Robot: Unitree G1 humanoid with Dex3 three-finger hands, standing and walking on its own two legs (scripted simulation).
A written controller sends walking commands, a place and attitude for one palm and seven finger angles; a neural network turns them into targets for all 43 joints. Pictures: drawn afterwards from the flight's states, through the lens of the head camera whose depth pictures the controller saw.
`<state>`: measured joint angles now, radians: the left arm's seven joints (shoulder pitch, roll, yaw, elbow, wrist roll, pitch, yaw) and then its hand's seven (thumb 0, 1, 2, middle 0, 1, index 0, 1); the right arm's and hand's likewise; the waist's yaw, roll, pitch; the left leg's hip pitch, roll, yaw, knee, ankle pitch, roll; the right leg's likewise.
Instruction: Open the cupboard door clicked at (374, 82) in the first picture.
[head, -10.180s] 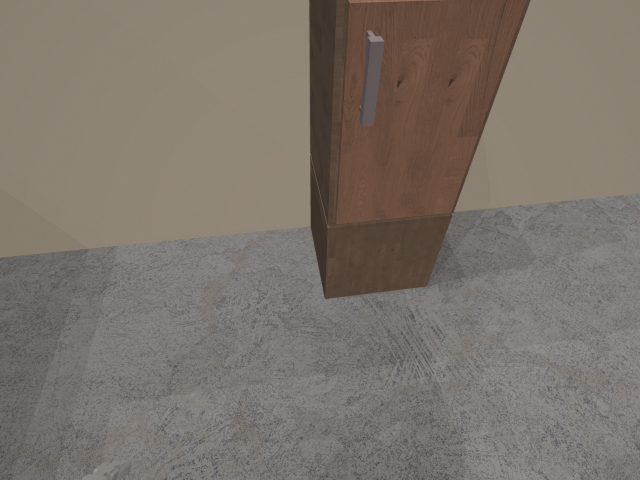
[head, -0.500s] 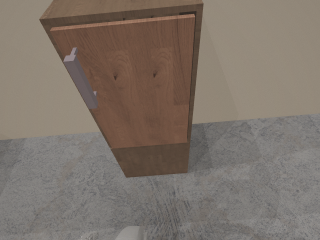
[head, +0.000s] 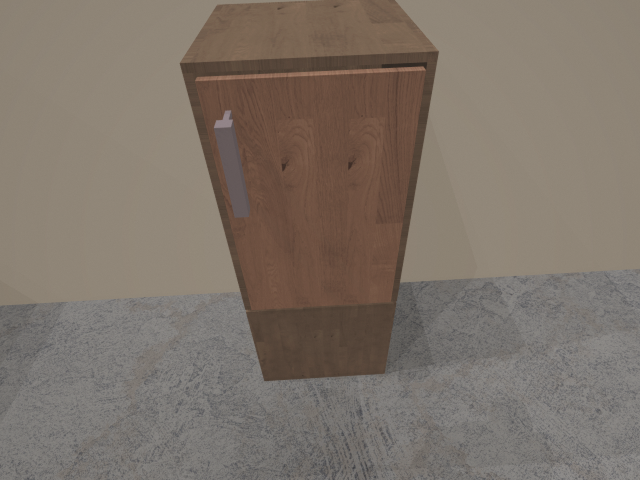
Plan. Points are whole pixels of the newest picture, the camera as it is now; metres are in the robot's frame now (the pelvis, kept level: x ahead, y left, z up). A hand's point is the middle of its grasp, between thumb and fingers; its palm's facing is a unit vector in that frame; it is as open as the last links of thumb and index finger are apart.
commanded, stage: come to a stop and stand still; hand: left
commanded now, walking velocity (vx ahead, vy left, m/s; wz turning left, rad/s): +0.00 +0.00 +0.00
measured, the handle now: (235, 165) +0.59 +0.19 +0.12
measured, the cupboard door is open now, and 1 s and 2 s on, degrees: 0 0 0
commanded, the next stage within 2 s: look again from close up in 0.72 s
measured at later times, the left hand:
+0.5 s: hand out of the picture -0.04 +0.21 -0.16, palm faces +0.05 -0.98 -0.19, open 7.3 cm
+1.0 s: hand out of the picture -0.12 +0.19 -0.17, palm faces +0.10 -0.99 -0.12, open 7.4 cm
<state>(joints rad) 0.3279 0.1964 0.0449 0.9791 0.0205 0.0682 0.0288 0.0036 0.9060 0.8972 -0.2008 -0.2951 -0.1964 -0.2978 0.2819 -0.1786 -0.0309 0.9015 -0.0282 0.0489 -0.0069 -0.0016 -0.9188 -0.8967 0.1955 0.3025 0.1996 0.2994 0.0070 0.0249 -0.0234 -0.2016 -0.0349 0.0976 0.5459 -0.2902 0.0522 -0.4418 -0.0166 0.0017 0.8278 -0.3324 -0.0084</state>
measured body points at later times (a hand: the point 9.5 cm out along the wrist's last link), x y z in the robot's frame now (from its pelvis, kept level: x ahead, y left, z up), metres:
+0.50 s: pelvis -0.06 +0.04 +0.01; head -0.07 +0.03 +0.46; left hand -0.04 +0.26 -0.14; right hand -0.08 -0.18 -0.16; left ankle +0.01 +0.09 -0.73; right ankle +0.02 -0.09 -0.72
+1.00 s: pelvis -0.09 +0.04 +0.01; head -0.10 +0.04 +0.46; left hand -0.12 +0.24 -0.16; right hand -0.05 -0.19 -0.15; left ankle +0.01 +0.09 -0.73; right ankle +0.01 -0.08 -0.72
